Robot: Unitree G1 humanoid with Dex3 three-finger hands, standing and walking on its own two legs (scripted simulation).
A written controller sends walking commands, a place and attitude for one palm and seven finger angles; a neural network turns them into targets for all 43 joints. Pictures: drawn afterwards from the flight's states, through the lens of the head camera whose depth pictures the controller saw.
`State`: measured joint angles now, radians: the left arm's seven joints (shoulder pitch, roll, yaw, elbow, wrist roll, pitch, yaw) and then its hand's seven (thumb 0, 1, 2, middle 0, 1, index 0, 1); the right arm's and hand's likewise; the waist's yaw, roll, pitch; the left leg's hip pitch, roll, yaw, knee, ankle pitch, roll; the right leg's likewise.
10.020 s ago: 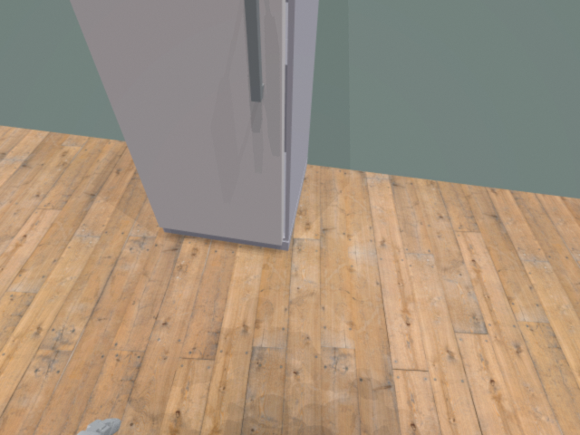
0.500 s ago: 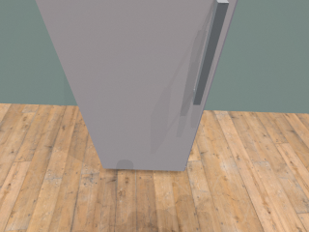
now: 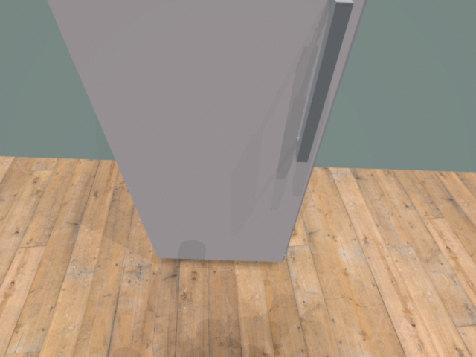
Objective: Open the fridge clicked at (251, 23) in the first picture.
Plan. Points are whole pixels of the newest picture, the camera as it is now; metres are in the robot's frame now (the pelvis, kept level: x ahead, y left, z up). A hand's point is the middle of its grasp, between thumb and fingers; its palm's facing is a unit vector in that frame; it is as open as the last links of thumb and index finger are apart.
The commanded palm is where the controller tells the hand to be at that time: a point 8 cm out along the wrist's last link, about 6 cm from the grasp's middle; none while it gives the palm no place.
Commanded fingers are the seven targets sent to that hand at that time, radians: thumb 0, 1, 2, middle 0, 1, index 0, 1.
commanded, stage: look again from close up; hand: right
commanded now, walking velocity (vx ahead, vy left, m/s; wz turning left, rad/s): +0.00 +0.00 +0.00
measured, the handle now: (315, 89) +0.56 -0.12 +0.17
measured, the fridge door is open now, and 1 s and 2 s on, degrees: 0 0 0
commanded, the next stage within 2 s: shuffle to correct the standing spot in 0.04 s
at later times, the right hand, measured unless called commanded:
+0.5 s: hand out of the picture +0.01 -0.17 -0.20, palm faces +0.05 +0.99 -0.14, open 7.4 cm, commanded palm none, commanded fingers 0.00 -0.90 -0.90 0.20 0.30 0.20 0.30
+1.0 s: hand (321, 356) +0.17 -0.15 -0.18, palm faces +0.05 +0.98 -0.21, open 7.3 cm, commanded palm none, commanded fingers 0.00 -0.90 -0.90 0.20 0.30 0.20 0.30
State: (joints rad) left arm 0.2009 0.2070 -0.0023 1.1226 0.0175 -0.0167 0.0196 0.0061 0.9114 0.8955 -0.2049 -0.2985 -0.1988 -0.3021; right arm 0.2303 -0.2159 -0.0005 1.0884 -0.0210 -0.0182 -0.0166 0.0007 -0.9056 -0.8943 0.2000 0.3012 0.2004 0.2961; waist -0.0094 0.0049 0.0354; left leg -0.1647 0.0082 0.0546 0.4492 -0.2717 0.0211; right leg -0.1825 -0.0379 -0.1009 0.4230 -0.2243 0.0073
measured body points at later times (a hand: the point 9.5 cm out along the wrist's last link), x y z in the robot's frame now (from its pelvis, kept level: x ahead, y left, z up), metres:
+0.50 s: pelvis +0.05 -0.01 -0.02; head +0.06 -0.02 +0.43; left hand +0.03 +0.21 -0.17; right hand +0.01 -0.22 -0.18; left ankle -0.02 +0.10 -0.74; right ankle +0.00 -0.12 -0.74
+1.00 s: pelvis +0.09 +0.03 -0.01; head +0.13 +0.02 +0.44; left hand +0.14 +0.28 -0.16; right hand +0.17 -0.21 -0.16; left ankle +0.16 +0.14 -0.74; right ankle +0.06 -0.08 -0.70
